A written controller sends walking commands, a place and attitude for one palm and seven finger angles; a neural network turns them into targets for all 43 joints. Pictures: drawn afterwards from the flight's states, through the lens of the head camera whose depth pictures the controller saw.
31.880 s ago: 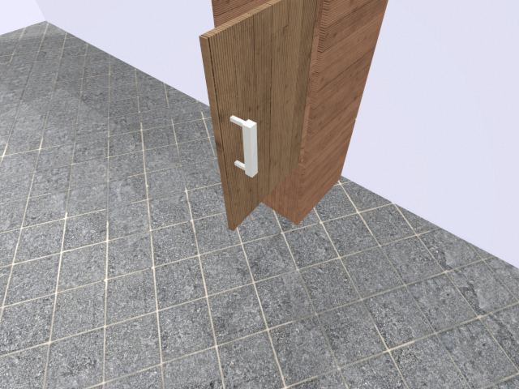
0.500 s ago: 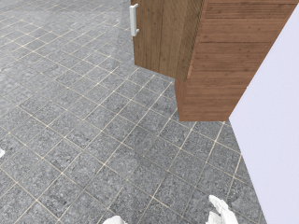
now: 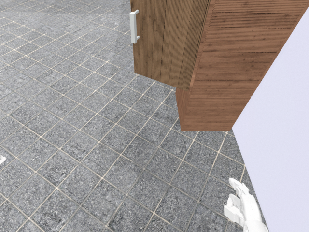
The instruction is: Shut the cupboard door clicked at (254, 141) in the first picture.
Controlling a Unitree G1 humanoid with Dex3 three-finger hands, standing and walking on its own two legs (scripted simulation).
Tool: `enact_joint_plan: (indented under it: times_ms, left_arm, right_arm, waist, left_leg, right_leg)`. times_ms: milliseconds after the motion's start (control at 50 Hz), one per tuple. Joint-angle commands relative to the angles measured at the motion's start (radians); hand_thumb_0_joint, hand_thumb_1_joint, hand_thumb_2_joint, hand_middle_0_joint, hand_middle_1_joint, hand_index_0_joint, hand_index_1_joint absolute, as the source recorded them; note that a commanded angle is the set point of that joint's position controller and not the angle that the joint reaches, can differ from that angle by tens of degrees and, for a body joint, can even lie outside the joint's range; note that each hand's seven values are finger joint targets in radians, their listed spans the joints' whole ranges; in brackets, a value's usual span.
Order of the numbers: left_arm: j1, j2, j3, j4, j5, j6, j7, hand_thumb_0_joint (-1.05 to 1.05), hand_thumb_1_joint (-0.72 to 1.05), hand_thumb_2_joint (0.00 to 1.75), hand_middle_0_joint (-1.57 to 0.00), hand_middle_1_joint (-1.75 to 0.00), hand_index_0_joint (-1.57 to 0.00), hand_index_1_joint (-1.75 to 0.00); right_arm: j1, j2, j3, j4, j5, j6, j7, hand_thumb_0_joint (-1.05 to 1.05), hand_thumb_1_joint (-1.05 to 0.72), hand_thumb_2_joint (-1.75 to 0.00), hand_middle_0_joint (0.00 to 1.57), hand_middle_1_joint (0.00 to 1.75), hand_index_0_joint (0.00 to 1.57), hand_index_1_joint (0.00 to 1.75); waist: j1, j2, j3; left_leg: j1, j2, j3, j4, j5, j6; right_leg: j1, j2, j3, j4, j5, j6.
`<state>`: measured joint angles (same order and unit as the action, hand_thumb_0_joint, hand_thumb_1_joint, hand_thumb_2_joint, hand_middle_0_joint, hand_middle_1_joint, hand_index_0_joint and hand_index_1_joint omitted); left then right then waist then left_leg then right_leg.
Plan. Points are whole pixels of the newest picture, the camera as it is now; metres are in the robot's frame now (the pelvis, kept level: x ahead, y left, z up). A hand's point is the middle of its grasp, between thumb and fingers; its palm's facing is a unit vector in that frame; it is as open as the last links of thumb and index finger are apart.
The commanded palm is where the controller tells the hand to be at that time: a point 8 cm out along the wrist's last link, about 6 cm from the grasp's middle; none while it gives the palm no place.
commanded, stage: let the arm hang, fingers relaxed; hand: left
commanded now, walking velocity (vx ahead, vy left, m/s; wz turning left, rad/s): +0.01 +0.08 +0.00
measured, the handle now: (135, 26) +1.05 +0.13 -0.01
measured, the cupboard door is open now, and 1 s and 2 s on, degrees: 61 61 61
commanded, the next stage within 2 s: look to check the result in 1.20 s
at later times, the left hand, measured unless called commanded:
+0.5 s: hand out of the picture -0.04 +0.22 -0.19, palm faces +0.12 -0.98 -0.18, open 6.9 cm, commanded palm none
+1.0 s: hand out of the picture -0.11 +0.22 -0.16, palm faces +0.04 -0.98 -0.20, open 7.3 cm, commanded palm none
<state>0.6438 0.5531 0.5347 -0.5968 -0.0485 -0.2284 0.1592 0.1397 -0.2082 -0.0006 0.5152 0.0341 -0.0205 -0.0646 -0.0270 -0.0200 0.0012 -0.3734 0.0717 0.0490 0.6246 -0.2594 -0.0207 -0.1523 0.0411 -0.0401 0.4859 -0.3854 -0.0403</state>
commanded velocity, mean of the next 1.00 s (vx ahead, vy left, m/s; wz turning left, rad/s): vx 0.00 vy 0.00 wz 0.00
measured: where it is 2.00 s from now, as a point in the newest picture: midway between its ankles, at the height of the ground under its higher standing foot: outside the picture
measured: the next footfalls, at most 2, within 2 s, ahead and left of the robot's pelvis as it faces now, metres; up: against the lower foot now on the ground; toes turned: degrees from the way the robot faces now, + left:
right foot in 0.30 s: +0.03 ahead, -0.09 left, +0.00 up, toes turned +3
left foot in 0.50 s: -0.04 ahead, +0.11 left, +0.00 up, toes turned +6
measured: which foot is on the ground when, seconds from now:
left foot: down 0.00-0.34, up 0.36-0.48, down 0.50-1.00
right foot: down 0.00-0.14, up 0.16-0.28, down 0.30-0.50, up 0.52-0.82, down 0.84-1.00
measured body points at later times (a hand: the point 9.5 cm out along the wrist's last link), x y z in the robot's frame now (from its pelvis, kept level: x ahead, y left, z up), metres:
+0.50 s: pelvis -0.07 +0.04 -0.02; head -0.05 +0.07 +0.43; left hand -0.04 +0.28 -0.17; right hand -0.04 -0.21 -0.15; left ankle -0.09 +0.11 -0.74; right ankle -0.01 -0.09 -0.73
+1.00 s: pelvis -0.12 +0.04 +0.01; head -0.13 +0.04 +0.46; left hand -0.11 +0.27 -0.15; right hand -0.12 -0.18 -0.15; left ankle -0.08 +0.11 -0.73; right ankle -0.13 -0.10 -0.73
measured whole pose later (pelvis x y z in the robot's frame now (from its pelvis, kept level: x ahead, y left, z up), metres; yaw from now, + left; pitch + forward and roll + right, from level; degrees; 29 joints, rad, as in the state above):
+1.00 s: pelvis -0.12 +0.04 +0.01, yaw +2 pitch -2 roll +0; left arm 0.26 0.15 0.00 1.10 0.02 0.02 0.04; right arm 0.30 -0.15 0.00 1.11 -0.01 0.01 -0.03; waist -0.02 0.01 0.01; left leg -0.21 -0.05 0.10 0.38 -0.15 0.08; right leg -0.13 -0.03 0.03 0.41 -0.25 0.04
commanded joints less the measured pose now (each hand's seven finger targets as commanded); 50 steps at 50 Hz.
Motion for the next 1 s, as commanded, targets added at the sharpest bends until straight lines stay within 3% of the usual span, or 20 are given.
enact_joint_plan:
  times_ms: [0,60,80,120,140,180,240,280,320,360,440,460,480,500,640,700,840,860,900,980]
  left_arm:
    - [0.046,0.047,0.067,0.021,-0.022,0.008,0.018,0.0,0.9,0.9,-0.2,-0.3,-0.2,-0.3]
    - [-0.033,0.038,0.006,-0.026,-0.016,0.028,0.017,0.0,0.9,0.9,-0.2,-0.3,-0.2,-0.3]
    - [-0.132,-0.217,-0.468,0.608,0.057,0.168,-0.104,0.0,0.9,0.9,-0.2,-0.3,-0.2,-0.3]
    - [-0.211,-0.267,-0.469,0.639,0.055,0.252,-0.124,0.0,0.9,0.9,-0.2,-0.3,-0.2,-0.3]
    - [-0.25,-0.265,-0.469,0.689,0.064,0.261,-0.122,0.0,0.9,0.9,-0.2,-0.3,-0.2,-0.3]
    - [-0.274,-0.266,-0.476,0.832,0.072,0.262,-0.134,0.0,0.9,0.9,-0.2,-0.3,-0.2,-0.3]
    - [-0.233,-0.219,-0.471,1.035,0.078,0.255,-0.142,0.0,0.9,0.9,-0.2,-0.3,-0.2,-0.3]
    - [-0.269,-0.124,-0.456,1.117,0.087,0.257,-0.14,0.0,0.9,0.9,-0.2,-0.3,-0.2,-0.3]
    - [-0.402,-0.101,-0.461,1.168,0.086,0.268,-0.137,0.0,0.9,0.9,-0.2,-0.3,-0.2,-0.3]
    - [-0.457,-0.165,-0.47,1.24,0.082,0.268,-0.129,0.0,0.9,0.9,-0.2,-0.3,-0.2,-0.3]
    - [-0.388,-0.223,-0.462,1.345,0.08,0.26,-0.119,0.0,0.9,0.9,-0.2,-0.3,-0.2,-0.3]
    - [-0.326,-0.272,-0.472,1.371,0.065,0.261,-0.123,0.0,0.9,0.9,-0.2,-0.3,-0.2,-0.3]
    - [-0.302,-0.288,-0.479,1.395,0.058,0.261,-0.125,0.0,0.9,0.9,-0.2,-0.3,-0.2,-0.3]
    - [-0.33,-0.271,-0.485,1.417,0.062,0.26,-0.131,0.0,0.9,0.9,-0.2,-0.3,-0.2,-0.3]
    - [-0.361,-0.304,-0.5,1.552,0.065,0.257,-0.142,0.0,0.9,0.9,-0.2,-0.3,-0.2,-0.3]
    - [-0.362,-0.307,-0.503,1.583,0.064,0.259,-0.139,0.0,0.9,0.9,-0.2,-0.3,-0.2,-0.3]
    - [-0.297,-0.285,-0.506,1.666,0.065,0.254,-0.123,0.0,0.9,0.9,-0.2,-0.3,-0.2,-0.3]
    - [-0.284,-0.277,-0.509,1.672,0.065,0.253,-0.122,0.0,0.9,0.9,-0.2,-0.3,-0.2,-0.3]
    - [-0.294,-0.293,-0.512,1.688,0.066,0.243,-0.123,0.0,0.9,0.9,-0.2,-0.3,-0.2,-0.3]
    - [-0.304,-0.308,-0.52,1.695,0.065,0.238,-0.121,0.0,0.9,0.9,-0.2,-0.3,-0.2,-0.3]
  right_arm:
    - [-0.006,-0.111,-0.038,-0.102,0.006,-0.022,-0.017,0.0,-0.9,-0.9,0.2,0.3,0.2,0.3]
    - [0.005,-0.131,-0.043,-0.091,0.002,-0.026,-0.027,0.0,-0.9,-0.9,0.2,0.3,0.2,0.3]
    - [-0.026,-0.183,-0.038,0.036,-0.015,-0.09,0.046,0.0,-0.9,-0.9,0.2,0.3,0.2,0.3]
    - [0.089,-0.213,-0.06,0.11,-0.045,-0.069,0.067,0.0,-0.9,-0.9,0.2,0.3,0.2,0.3]
    - [0.081,-0.213,-0.046,0.129,-0.054,-0.048,0.06,0.0,-0.9,-0.9,0.2,0.3,0.2,0.3]
    - [0.045,-0.183,-0.028,0.135,-0.071,-0.026,0.053,0.0,-0.9,-0.9,0.2,0.3,0.2,0.3]
    - [-0.009,-0.174,-0.029,0.153,-0.058,0.009,0.059,0.0,-0.9,-0.9,0.2,0.3,0.2,0.3]
    - [0.036,-0.127,-0.035,0.174,-0.048,0.048,0.067,0.0,-0.9,-0.9,0.2,0.3,0.2,0.3]
    - [0.079,-0.108,-0.049,0.232,-0.055,0.088,0.068,0.0,-0.9,-0.9,0.2,0.3,0.2,0.3]
    - [0.097,-0.089,-0.051,0.28,-0.059,0.095,0.057,0.0,-0.9,-0.9,0.2,0.3,0.2,0.3]
    - [0.259,-0.036,-0.037,0.361,-0.055,0.058,0.055,0.0,-0.9,-0.9,0.2,0.3,0.2,0.3]
    - [0.255,-0.076,-0.038,0.365,-0.059,0.039,0.05,0.0,-0.9,-0.9,0.2,0.3,0.2,0.3]
    - [0.217,-0.123,-0.041,0.353,-0.063,0.031,0.035,0.0,-0.9,-0.9,0.2,0.3,0.2,0.3]
    - [0.171,-0.112,-0.037,0.349,-0.063,0.03,0.022,0.0,-0.9,-0.9,0.2,0.3,0.2,0.3]
    - [0.229,-0.1,-0.025,0.459,-0.052,0.006,0.001,0.0,-0.9,-0.9,0.2,0.3,0.2,0.3]
    - [0.251,-0.096,-0.029,0.494,-0.047,0.009,0.005,0.0,-0.9,-0.9,0.2,0.3,0.2,0.3]
    - [0.223,-0.047,-0.025,0.54,-0.043,0.014,0.026,0.0,-0.9,-0.9,0.2,0.3,0.2,0.3]
    - [0.219,-0.048,-0.026,0.544,-0.045,0.016,0.03,0.0,-0.9,-0.9,0.2,0.3,0.2,0.3]
    - [0.22,-0.066,-0.032,0.551,-0.046,0.017,0.03,0.0,-0.9,-0.9,0.2,0.3,0.2,0.3]
    - [0.223,-0.055,-0.027,0.574,-0.046,0.022,0.034,0.0,-0.9,-0.9,0.2,0.3,0.2,0.3]
  waist:
    - [0.022,-0.093,-0.171]
    - [0.008,-0.071,-0.199]
    - [-0.041,0.074,-0.122]
    - [-0.038,0.207,-0.087]
    - [-0.026,0.144,-0.079]
    - [0.013,0.006,-0.033]
    - [0.073,-0.069,-0.111]
    - [0.044,-0.152,-0.016]
    - [-0.002,-0.076,0.048]
    - [-0.015,-0.073,0.114]
    - [-0.026,0.069,0.0]
    - [0.001,0.272,-0.007]
    - [0.024,0.361,0.015]
    - [0.036,0.245,0.049]
    - [0.022,0.086,-0.042]
    - [0.01,0.114,-0.033]
    - [0.022,0.099,0.067]
    - [0.025,0.117,0.075]
    - [0.021,-0.035,0.049]
    - [0.009,-0.034,0.114]
  left_leg:
    - [0.001,-0.029,0.013,-0.046,0.16,0.032]
    - [0.201,0.011,0.009,-0.102,0.554,0.061]
    - [0.237,0.046,-0.067,0.017,0.836,0.059]
    - [0.254,0.199,-0.236,-0.124,1.096,0.187]
    - [0.18,0.234,-0.271,-0.179,0.938,0.224]
    - [0.063,0.212,-0.245,-0.202,0.542,0.233]
    - [-0.024,0.069,-0.131,-0.121,0.162,0.117]
    - [-0.04,-0.089,-0.054,0.036,-0.252,0.045]
    - [0.114,-0.116,-0.01,0.334,-0.247,0.026]
    - [0.062,-0.087,-0.045,0.473,-0.193,0.031]
    - [0.198,-0.035,-0.086,-0.12,-0.104,0.052]
    - [0.173,0.085,-0.317,-0.28,-0.07,0.095]
    - [0.128,0.216,-0.461,-0.381,-0.054,0.148]
    - [0.036,0.235,-0.419,-0.414,-0.041,0.188]
    - [0.309,0.161,-0.218,-0.309,0.521,0.186]
    - [0.306,0.145,-0.205,-0.318,0.461,0.173]
    - [0.117,0.039,-0.177,-0.397,-0.054,0.062]
    - [0.121,0.034,-0.186,-0.414,-0.087,0.057]
    - [0.163,0.039,-0.168,-0.382,-0.036,0.067]
    - [0.179,0.025,-0.138,-0.382,-0.061,0.062]
  right_leg:
    - [0.195,-0.201,0.108,0.042,1.139,0.066]
    - [0.069,-0.123,0.03,0.087,0.999,0.111]
    - [-0.134,-0.17,-0.02,0.313,0.902,0.061]
    - [-0.296,-0.055,0.039,0.404,-0.147,0.071]
    - [-0.285,-0.035,0.067,0.448,-0.278,0.073]
    - [-0.219,-0.057,0.084,0.406,-0.204,0.07]
    - [0.013,-0.057,0.036,0.084,0.135,0.064]
    - [-0.186,-0.254,0.326,-0.193,-0.156,-0.029]
    - [-0.485,-0.341,0.409,-0.349,-0.418,-0.128]
    - [-0.501,-0.3,0.372,-0.325,-0.264,-0.145]
    - [-0.311,-0.211,0.208,-0.061,-0.056,-0.068]
    - [-0.329,-0.1,0.137,0.087,-0.056,-0.016]
    - [-0.318,-0.038,0.048,0.169,-0.051,0.029]
    - [-0.236,-0.058,0.08,0.227,-0.033,0.034]
    - [-0.222,-0.055,0.069,0.209,-0.014,0.063]
    - [-0.165,-0.053,0.055,0.105,0.021,0.059]
    - [-0.005,-0.119,0.105,-0.131,0.148,0.02]
    - [-0.017,-0.126,0.102,-0.128,0.138,0.018]
    - [-0.023,-0.108,0.1,-0.136,0.168,0.024]
    - [-0.099,-0.119,0.121,-0.17,0.105,0.026]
